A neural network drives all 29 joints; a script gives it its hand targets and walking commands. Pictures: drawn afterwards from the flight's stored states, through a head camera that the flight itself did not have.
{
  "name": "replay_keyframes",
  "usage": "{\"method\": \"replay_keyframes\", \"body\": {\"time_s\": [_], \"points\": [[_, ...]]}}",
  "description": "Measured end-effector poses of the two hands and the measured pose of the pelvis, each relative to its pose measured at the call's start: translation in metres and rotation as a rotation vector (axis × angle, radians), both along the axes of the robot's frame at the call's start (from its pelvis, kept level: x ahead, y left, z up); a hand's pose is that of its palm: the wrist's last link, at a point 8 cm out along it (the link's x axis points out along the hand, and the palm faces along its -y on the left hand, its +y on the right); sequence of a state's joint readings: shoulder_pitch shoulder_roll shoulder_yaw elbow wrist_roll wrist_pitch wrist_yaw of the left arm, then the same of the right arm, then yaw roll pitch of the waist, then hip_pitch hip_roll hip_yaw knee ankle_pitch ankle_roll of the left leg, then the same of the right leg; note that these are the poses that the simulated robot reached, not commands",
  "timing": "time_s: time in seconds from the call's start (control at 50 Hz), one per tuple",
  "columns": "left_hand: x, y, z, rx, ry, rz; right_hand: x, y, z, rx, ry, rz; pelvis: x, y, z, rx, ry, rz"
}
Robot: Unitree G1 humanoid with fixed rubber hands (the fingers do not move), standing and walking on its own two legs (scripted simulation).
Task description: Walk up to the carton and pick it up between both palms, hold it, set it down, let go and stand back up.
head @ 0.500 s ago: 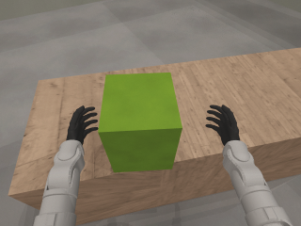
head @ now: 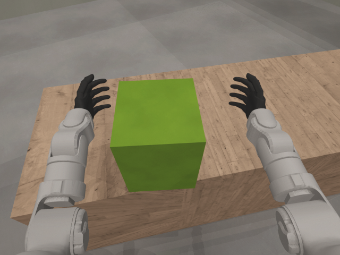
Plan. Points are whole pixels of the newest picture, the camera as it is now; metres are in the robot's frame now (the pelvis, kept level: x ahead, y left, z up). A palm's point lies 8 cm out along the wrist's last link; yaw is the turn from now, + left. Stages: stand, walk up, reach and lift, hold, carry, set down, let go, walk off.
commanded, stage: reach and lift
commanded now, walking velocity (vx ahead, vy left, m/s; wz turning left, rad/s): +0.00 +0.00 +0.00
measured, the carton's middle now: (159, 138) +0.41 +0.08 -0.01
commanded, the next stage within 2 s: none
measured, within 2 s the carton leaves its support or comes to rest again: neither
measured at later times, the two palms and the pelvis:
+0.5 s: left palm (90, 123) +0.39 +0.24 +0.07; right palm (235, 115) +0.43 -0.12 +0.07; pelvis +0.01 +0.00 +0.00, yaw +1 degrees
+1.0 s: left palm (104, 133) +0.40 +0.22 +0.02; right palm (238, 130) +0.42 -0.14 +0.03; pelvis -0.02 +0.00 -0.03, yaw +1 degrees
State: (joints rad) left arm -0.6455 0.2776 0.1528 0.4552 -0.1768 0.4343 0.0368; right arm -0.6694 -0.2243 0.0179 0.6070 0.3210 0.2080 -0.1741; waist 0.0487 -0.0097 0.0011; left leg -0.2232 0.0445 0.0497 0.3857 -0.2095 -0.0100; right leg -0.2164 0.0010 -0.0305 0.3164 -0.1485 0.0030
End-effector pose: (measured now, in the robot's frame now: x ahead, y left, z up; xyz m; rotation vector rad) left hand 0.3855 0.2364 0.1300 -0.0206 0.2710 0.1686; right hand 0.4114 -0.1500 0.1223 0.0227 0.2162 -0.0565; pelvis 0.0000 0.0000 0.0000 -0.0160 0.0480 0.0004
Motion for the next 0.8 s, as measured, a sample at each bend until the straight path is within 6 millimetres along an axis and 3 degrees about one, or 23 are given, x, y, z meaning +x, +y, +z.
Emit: {"method": "replay_keyframes", "body": {"time_s": [0.22,0.34,0.38,0.52,0.6,0.8], "points": [[0.032,0.0,0.016,0.01,-0.003,0.007,0.032,0.005,0.02,-0.009,0.005,0.015,0.007,0.0,-0.001,-0.005,0.055,0.001],[0.036,0.008,0.012,0.02,-0.006,0.022,0.04,0.017,0.02,-0.029,0.011,0.03,0.01,0.0,-0.001,-0.007,0.063,0.007],[0.033,0.011,0.003,0.033,0.01,0.025,0.039,0.021,0.011,-0.042,0.03,0.031,0.01,0.001,0.0,-0.008,0.052,0.009],[0.002,0.007,-0.068,0.024,0.075,0.032,0.018,0.029,-0.057,-0.05,0.105,0.042,0.009,0.0,-0.002,-0.015,0.063,0.018],[-0.009,0.004,-0.097,0.017,0.076,0.054,0.008,0.034,-0.084,-0.041,0.112,0.049,0.005,0.0,-0.006,-0.021,0.127,0.03],[0.006,0.001,-0.102,0.042,0.008,0.046,0.01,0.032,-0.093,-0.055,0.077,0.04,-0.009,0.002,-0.02,-0.024,0.252,0.035]]}}
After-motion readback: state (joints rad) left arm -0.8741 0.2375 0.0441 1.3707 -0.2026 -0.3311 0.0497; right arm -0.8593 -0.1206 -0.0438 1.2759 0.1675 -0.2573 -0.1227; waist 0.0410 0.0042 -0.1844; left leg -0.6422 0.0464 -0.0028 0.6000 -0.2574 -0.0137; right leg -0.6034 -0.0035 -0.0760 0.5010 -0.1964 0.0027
